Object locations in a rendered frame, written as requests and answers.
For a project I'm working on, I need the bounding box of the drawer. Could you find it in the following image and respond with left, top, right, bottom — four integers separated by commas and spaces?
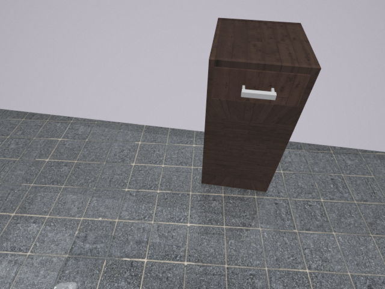
212, 67, 310, 106

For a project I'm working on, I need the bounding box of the handle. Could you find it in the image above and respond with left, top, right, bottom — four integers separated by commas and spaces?
241, 85, 277, 100

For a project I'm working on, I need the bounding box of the cabinet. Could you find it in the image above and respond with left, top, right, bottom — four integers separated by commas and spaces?
202, 18, 321, 192

